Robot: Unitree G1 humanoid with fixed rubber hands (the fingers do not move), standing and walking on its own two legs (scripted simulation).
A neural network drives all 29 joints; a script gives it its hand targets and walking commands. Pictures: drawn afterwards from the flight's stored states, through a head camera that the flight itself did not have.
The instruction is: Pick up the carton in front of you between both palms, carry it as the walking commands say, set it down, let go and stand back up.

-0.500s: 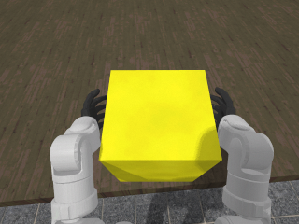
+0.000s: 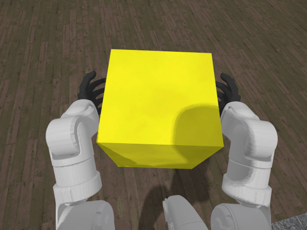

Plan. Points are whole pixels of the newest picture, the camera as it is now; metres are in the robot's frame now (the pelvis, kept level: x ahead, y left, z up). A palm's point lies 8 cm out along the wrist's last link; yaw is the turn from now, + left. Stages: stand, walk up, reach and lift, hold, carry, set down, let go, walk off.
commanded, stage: carry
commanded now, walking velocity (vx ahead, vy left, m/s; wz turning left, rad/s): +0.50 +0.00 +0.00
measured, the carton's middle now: (157, 118) +0.38 -0.03 +0.06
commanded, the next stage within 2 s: none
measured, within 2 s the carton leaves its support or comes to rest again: neither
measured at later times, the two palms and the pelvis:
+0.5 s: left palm out of the picture +0.76 +0.19 +0.30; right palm out of the picture +0.80 -0.11 +0.29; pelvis +0.41 -0.02 +0.12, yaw +3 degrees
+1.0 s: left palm out of the picture +1.06 +0.13 +0.21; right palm out of the picture +1.06 -0.17 +0.21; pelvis +0.77 -0.02 +0.12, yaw -1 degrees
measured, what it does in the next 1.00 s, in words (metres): climbs: right foot 0.11 m higher, then left foot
